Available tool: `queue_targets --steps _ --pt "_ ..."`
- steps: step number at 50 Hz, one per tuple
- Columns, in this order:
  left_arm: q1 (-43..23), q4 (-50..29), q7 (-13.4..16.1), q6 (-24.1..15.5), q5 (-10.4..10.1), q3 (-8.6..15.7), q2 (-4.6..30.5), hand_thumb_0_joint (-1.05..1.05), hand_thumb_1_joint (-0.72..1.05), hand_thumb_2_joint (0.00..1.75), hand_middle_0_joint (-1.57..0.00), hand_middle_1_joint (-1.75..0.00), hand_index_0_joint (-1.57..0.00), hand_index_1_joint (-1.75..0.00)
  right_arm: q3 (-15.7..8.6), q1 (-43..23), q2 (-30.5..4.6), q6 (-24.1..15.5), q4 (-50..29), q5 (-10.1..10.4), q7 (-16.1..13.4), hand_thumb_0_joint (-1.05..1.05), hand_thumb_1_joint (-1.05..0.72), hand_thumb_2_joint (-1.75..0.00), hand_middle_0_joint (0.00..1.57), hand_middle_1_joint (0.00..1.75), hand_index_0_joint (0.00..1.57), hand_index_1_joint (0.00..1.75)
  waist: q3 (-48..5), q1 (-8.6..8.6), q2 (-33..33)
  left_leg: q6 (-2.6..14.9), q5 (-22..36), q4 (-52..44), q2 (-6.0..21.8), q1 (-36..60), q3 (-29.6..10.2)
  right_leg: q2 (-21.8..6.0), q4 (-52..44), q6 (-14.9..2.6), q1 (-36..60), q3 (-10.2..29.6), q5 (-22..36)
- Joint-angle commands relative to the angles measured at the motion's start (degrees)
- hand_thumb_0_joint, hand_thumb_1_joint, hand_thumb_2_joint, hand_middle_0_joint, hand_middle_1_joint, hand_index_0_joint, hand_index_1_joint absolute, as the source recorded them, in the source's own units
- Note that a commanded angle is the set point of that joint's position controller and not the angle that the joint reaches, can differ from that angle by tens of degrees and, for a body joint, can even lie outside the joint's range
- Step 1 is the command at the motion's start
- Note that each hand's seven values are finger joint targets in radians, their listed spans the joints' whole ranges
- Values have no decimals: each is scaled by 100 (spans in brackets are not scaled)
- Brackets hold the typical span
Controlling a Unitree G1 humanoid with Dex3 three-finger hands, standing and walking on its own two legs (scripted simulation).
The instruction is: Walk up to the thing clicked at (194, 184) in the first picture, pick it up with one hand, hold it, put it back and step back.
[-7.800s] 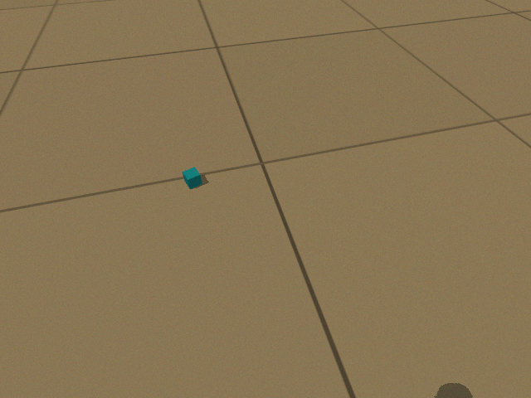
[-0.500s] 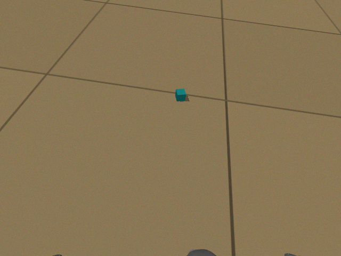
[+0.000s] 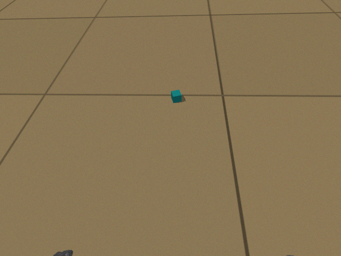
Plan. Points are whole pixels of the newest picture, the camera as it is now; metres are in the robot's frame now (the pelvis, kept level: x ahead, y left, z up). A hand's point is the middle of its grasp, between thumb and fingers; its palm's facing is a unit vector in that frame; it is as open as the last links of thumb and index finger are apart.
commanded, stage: walk up
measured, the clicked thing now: (176, 96) +1.39 +0.01 -0.73
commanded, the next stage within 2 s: stand in 0.44 s
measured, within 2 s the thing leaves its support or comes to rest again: neither
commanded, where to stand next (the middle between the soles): +0.05 +0.02 m, yaw +0 degrees
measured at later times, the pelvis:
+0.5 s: pelvis +0.00 +0.01 +0.02, yaw -1 degrees
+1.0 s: pelvis +0.00 +0.01 +0.02, yaw +0 degrees
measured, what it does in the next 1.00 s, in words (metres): stands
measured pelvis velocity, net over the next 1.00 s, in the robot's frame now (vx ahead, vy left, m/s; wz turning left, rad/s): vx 0.00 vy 0.01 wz -0.01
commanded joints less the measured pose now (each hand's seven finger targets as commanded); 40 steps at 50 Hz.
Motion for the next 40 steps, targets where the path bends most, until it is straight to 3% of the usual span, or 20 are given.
queue_targets --steps 1,2,3,4,5,8,12,20,29,35,40 --pt "-132 -140 60 -4 -87 328 1142 0 90 90 -20 -30 -20 -30 -299 -442 -1530 -255 -276 -13 -72 0 -90 -90 20 30 20 30 -823 225 113 802 664 -1144 1254 -228 -1177 -77 -718 -259 596 127 124" --pt "-135 -42 51 -36 -40 328 1178 0 90 90 -20 -30 -20 -30 -238 -525 -1370 -243 -222 -8 -48 0 -90 -90 20 30 20 30 -768 251 63 610 590 -1041 1007 -298 -871 -213 -1032 -322 804 317 408" --pt "-302 -22 22 -70 -16 331 1211 0 90 90 -20 -30 -20 -30 -186 -462 -1236 -236 -172 -5 -40 0 -90 -90 20 30 20 30 -745 157 27 441 539 -983 695 -267 -563 -338 -1161 -380 813 546 771" --pt "-394 -10 7 -85 -32 328 1259 0 90 90 -20 -30 -20 -30 -160 -405 -1181 -251 -129 -6 -50 0 -90 -90 20 30 20 30 -759 88 70 338 501 -1033 527 -73 -365 -416 -1156 -427 642 628 1047" --pt "-490 32 -4 -83 -51 332 1258 0 90 90 -20 -30 -20 -30 -146 -299 -1188 -268 -40 -31 -53 0 -90 -90 20 30 20 30 -677 39 201 310 455 -1166 524 -158 -418 -383 -1114 -406 644 542 1124" --pt "-479 220 -16 -57 -65 289 1181 0 90 90 -20 -30 -20 -30 -141 -436 -1225 -297 109 -22 -46 0 -90 -90 20 30 20 30 -725 116 315 347 698 -1381 657 12 -514 -309 -1275 -346 786 366 1296" --pt "-631 410 -30 -54 -51 279 1209 0 90 90 -20 -30 -20 -30 -117 -419 -1156 -296 212 5 -55 0 -90 -90 20 30 20 30 -780 56 88 310 806 -1390 615 255 -339 -377 -1502 -320 798 451 1529" --pt "-746 678 -42 -44 -33 255 1156 0 90 90 -20 -30 -20 -30 -149 -472 -1151 -254 385 -8 -59 0 -90 -90 20 30 20 30 -700 -21 -69 286 527 -1485 589 465 -273 -377 -1849 -275 575 508 1074" --pt "-680 782 -21 -119 -8 180 1227 0 90 90 -20 -30 -20 -30 -157 -459 -1183 -246 562 -16 -64 0 -90 -90 20 30 20 30 -953 -66 -134 229 1260 -1556 674 756 -325 -509 -1844 -197 761 422 1867" --pt "-598 813 -4 -88 -1 161 1263 0 90 90 -20 -30 -20 -30 -149 -466 -1148 -210 632 -17 -48 0 -90 -90 20 30 20 30 -696 -48 -169 206 708 -1686 627 569 -353 -476 -2009 -197 591 418 1102" --pt "-493 811 -4 -107 7 142 1246 0 90 90 -20 -30 -20 -30 -154 -474 -1156 -202 655 -18 -36 0 -90 -90 20 30 20 30 -776 -28 -169 219 780 -1672 626 579 -364 -483 -1985 -173 629 383 1238"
